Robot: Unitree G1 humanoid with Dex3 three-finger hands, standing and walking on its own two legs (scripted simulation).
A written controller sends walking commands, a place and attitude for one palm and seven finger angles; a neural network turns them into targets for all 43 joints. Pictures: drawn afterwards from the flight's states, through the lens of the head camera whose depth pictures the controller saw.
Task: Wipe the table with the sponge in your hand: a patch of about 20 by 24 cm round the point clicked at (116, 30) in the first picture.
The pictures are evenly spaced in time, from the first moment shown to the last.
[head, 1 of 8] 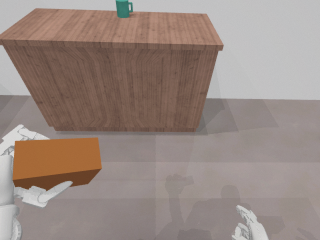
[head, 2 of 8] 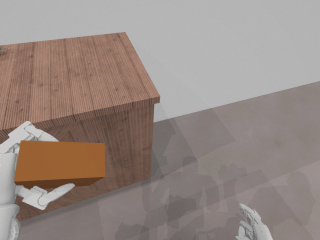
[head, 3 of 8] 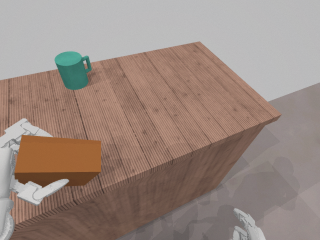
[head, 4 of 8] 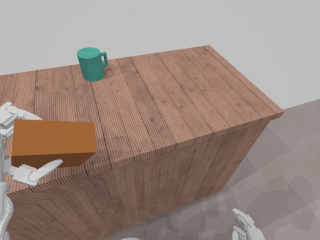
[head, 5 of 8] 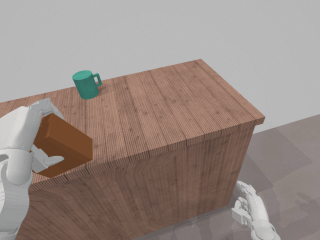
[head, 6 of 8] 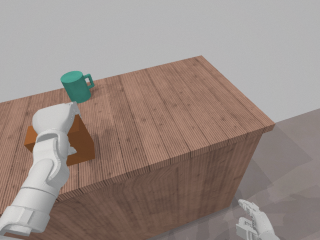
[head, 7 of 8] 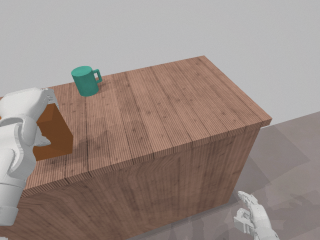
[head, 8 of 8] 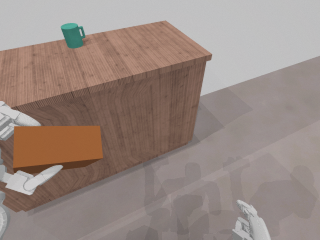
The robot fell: no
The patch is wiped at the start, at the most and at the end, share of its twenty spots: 0.00 0.95 0.95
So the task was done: yes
